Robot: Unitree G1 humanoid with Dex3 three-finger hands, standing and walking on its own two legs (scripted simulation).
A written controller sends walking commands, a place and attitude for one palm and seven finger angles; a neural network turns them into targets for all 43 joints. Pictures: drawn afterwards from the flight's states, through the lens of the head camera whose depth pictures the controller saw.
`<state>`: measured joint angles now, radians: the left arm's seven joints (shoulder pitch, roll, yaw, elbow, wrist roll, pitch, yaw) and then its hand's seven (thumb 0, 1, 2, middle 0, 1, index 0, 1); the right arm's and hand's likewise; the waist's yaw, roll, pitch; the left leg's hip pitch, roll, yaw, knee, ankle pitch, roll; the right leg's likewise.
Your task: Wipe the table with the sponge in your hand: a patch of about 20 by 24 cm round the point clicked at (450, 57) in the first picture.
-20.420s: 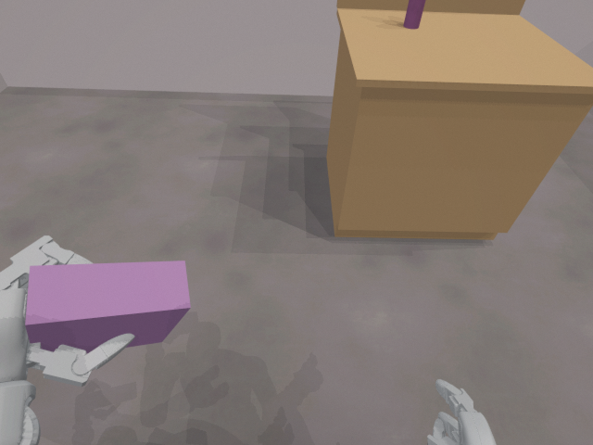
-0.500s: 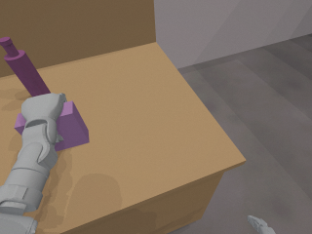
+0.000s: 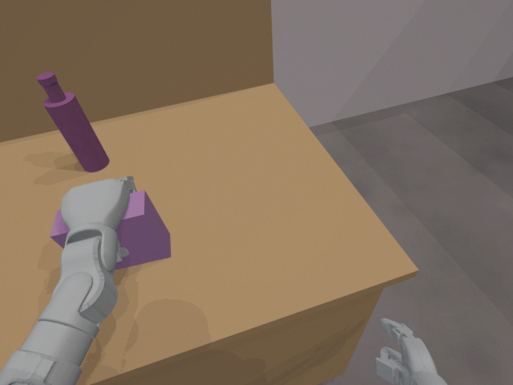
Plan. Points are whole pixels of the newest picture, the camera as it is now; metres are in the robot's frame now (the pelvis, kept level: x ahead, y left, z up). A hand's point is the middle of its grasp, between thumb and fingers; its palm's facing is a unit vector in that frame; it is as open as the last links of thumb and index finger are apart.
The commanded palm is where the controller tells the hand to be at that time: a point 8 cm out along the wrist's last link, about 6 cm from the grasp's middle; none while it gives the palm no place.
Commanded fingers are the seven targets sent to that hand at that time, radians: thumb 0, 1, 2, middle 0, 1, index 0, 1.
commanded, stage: wipe back along the middle lane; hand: left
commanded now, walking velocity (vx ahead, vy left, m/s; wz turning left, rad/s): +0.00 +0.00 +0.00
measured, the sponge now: (123, 242) +0.32 +0.28 +0.06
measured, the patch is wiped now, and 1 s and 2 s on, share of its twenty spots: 0.85 0.85 0.85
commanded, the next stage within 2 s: slide across to the third lane in 0.72 s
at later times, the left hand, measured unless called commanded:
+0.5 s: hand (112, 249) +0.27 +0.25 +0.11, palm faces +0.10 -0.06 -0.99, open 9.6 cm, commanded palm +0.22 +0.23 +0.14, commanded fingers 0.00 0.10 1.30 -1.20 -1.60 -1.20 -1.60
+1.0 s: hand (117, 269) +0.24 +0.23 +0.11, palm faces +0.10 -0.06 -0.99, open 9.6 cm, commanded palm +0.21 +0.20 +0.15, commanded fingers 0.00 0.10 1.30 -1.20 -1.60 -1.20 -1.60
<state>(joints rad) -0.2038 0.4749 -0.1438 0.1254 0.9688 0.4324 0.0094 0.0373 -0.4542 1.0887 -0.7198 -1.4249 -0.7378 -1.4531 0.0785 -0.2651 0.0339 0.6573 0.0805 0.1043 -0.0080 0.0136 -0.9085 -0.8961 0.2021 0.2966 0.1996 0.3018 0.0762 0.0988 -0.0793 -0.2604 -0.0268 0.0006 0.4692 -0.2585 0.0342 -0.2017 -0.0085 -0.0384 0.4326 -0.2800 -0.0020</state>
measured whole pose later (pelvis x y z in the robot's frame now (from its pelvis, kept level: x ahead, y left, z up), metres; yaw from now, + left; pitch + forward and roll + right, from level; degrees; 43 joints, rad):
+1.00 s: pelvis -0.02 -0.02 +0.00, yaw -1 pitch -1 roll +0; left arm 0.05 0.43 -0.17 -0.18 0.97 0.54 0.01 0.04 -0.44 1.07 -0.71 -1.43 -0.74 -1.44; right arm 0.05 -0.27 0.03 0.67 0.07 0.08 0.00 0.02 -0.91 -0.90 0.20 0.30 0.20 0.30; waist 0.11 0.12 -0.06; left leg -0.23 0.00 0.00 0.52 -0.27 0.00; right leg -0.20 0.02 -0.03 0.52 -0.31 -0.03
